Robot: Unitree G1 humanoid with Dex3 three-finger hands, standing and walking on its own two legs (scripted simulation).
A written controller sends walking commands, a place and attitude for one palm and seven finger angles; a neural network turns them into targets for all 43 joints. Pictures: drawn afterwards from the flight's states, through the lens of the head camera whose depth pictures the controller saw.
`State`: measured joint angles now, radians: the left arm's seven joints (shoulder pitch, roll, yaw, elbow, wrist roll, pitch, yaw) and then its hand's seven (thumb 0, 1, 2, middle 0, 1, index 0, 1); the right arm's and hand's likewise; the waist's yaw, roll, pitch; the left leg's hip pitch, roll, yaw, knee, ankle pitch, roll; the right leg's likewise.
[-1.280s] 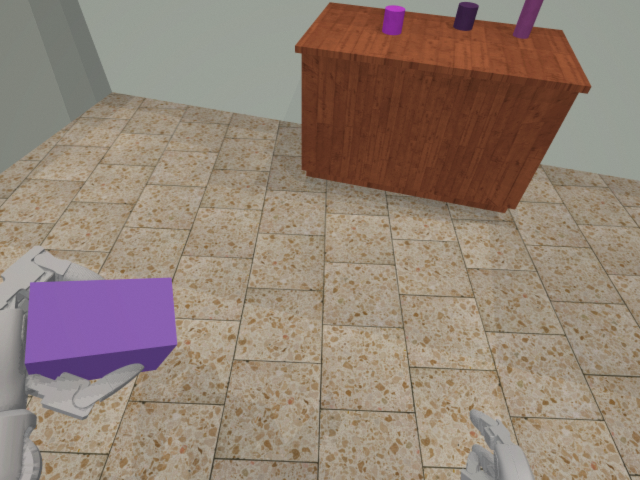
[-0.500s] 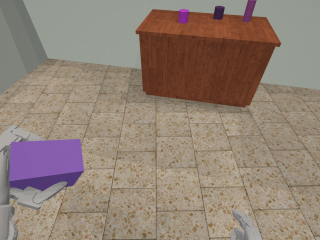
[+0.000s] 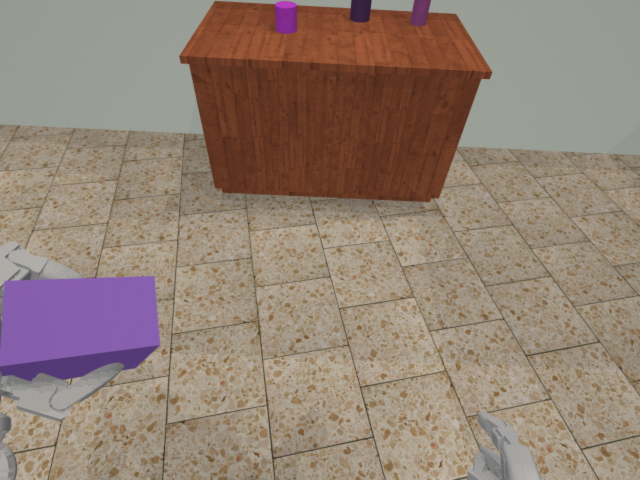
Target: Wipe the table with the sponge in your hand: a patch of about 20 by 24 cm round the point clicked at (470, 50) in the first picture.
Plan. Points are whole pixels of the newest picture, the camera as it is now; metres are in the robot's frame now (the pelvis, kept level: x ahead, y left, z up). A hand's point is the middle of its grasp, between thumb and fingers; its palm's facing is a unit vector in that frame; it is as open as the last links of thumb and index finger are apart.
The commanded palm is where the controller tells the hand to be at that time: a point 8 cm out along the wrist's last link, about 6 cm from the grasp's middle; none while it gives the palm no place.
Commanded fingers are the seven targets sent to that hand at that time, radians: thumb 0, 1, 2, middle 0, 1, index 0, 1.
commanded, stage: walk to a spot facing it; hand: left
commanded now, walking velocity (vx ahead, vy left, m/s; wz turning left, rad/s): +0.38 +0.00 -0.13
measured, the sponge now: (101, 329) +0.22 +0.22 +0.15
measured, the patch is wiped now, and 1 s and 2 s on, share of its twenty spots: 0.00 0.00 0.00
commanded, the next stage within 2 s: none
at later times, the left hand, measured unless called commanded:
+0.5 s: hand (220, 186) +0.40 +0.15 +0.17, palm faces +0.29 -0.80 -0.52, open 10.6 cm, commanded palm +0.34 +0.21 +0.19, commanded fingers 0.00 0.10 1.30 -1.20 -1.60 -1.20 -1.60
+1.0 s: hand (255, 98) +0.56 +0.13 +0.20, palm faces +0.35 -0.81 -0.47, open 10.6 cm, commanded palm +0.51 +0.19 +0.19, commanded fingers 0.00 0.10 1.30 -1.20 -1.60 -1.20 -1.60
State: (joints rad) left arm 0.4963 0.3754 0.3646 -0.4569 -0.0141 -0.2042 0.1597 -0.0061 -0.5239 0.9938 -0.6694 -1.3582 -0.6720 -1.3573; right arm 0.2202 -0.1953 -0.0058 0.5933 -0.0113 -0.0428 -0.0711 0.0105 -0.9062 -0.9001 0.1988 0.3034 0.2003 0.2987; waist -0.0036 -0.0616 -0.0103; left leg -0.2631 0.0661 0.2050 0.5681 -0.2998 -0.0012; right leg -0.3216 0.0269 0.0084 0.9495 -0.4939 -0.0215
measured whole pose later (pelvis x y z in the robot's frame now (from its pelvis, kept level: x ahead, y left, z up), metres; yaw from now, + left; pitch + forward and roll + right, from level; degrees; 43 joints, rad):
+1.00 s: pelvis +0.34 -0.08 +0.01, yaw -3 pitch +0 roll +0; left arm 0.50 0.38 0.36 -0.59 -0.01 -0.24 0.15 -0.01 -0.53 1.00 -0.67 -1.36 -0.68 -1.36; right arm 0.22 -0.09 0.04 0.60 -0.01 -0.10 -0.03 0.01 -0.90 -0.90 0.20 0.30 0.21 0.30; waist 0.01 0.03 0.06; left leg -0.26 0.15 0.15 0.52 -0.24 -0.04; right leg -0.45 -0.10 -0.13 0.79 -0.37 0.04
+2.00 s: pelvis +0.63 -0.19 +0.00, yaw +21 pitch -2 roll +1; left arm 0.40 0.30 0.33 -0.46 -0.01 -0.18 0.15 -0.01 -0.53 1.00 -0.67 -1.36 -0.68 -1.36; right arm 0.22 -0.22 -0.01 0.70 0.00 -0.07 -0.06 0.01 -0.90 -0.90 0.20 0.30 0.21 0.30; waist 0.06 0.05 0.04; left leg -0.51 0.04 0.02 1.14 -0.48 -0.02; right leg -0.26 -0.14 -0.18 0.63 -0.32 0.03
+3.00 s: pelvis +0.62 -0.28 +0.00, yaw +53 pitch -2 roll +1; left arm 0.48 0.40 0.38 -0.59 -0.03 -0.19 0.17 -0.01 -0.53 1.01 -0.66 -1.37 -0.67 -1.37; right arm 0.21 -0.23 -0.05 0.58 -0.02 -0.08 -0.08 0.01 -0.91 -0.90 0.20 0.30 0.20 0.30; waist -0.01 -0.08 0.02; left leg -0.23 0.03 0.07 0.60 -0.32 -0.01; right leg -0.48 -0.14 -0.14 1.00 -0.47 0.03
